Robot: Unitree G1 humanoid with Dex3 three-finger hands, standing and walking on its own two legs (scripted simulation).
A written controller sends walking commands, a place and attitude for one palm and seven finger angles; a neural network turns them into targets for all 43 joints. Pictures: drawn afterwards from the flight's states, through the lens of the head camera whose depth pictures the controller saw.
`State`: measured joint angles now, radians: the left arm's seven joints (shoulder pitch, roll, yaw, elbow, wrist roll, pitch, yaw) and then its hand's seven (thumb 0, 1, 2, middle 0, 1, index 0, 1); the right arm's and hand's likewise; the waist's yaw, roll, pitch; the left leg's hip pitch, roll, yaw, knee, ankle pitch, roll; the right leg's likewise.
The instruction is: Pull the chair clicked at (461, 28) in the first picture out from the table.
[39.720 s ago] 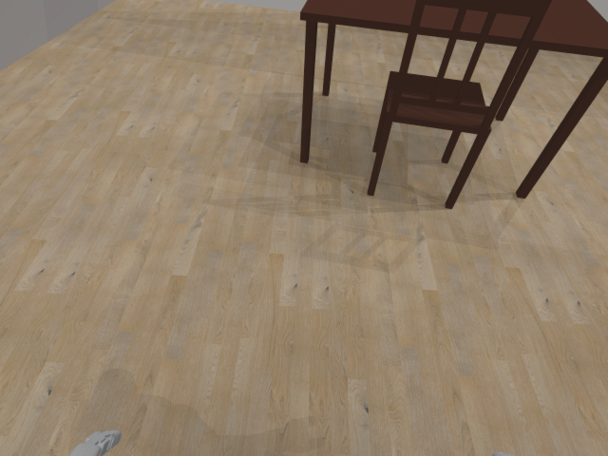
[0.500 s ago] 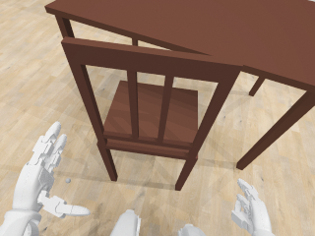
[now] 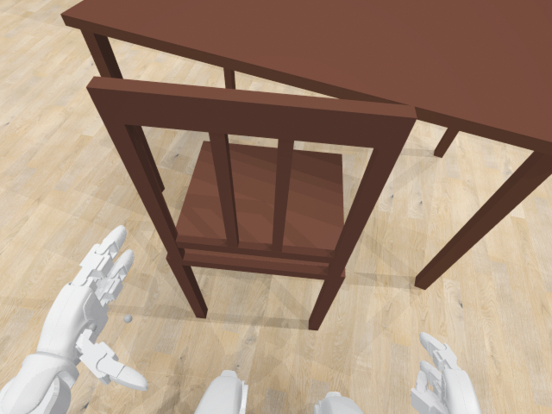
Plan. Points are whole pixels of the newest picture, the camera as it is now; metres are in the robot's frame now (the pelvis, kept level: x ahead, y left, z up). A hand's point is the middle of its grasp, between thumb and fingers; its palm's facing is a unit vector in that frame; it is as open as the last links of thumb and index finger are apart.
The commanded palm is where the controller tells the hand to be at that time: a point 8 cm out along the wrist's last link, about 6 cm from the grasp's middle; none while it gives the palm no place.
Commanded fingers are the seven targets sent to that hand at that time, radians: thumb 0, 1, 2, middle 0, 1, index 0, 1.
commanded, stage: raise the hand toward the chair's back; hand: left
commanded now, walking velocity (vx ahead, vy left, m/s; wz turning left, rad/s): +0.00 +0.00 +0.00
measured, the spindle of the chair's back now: (227, 198) +0.45 +0.10 +0.01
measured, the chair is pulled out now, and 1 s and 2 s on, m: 0.18 0.18 0.18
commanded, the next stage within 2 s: aim the fingers beside a spindle in 0.34 s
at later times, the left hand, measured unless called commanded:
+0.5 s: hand (122, 308) +0.24 +0.20 +0.06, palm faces -0.03 -1.00 -0.08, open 16.9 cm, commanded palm +0.23 +0.25 +0.05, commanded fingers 0.00 -0.50 0.30 -0.06 -0.08 -0.06 -0.08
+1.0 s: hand (171, 311) +0.25 +0.15 +0.03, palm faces -0.12 -0.99 -0.01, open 16.9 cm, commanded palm +0.25 +0.21 +0.03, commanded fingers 0.00 -0.50 0.30 -0.06 -0.08 -0.06 -0.08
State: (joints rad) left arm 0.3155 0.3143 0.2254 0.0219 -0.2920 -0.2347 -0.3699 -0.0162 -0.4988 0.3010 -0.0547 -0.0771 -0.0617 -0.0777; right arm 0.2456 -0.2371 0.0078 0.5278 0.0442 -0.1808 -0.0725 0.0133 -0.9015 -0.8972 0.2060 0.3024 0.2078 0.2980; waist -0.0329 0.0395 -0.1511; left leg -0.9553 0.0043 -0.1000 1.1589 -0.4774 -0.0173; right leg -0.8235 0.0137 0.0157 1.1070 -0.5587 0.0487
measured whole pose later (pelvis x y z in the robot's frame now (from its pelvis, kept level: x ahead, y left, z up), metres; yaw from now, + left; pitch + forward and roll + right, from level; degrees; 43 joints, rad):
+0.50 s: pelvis +0.00 -0.01 +0.00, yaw +1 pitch +16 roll -3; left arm 0.30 0.30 0.25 0.00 -0.31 -0.34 -0.34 -0.02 -0.50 0.30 -0.06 -0.08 -0.07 -0.08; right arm 0.21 -0.23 0.00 0.53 0.03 -0.19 -0.07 0.01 -0.90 -0.90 0.20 0.30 0.21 0.30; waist -0.02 0.03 -0.16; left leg -0.97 0.01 -0.12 1.18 -0.49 -0.03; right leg -0.84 0.02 0.00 1.14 -0.58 0.03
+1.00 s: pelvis +0.00 -0.01 -0.02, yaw +0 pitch +18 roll -3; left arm 0.27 0.24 0.10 0.00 -0.24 -0.32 -0.26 -0.02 -0.50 0.30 -0.06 -0.08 -0.06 -0.08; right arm 0.23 -0.23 0.01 0.51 0.02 -0.16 -0.05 0.01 -0.90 -0.90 0.21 0.30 0.21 0.30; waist -0.04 0.03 -0.16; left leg -1.04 0.00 -0.10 1.23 -0.50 -0.03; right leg -0.91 0.02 0.01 1.19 -0.59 0.04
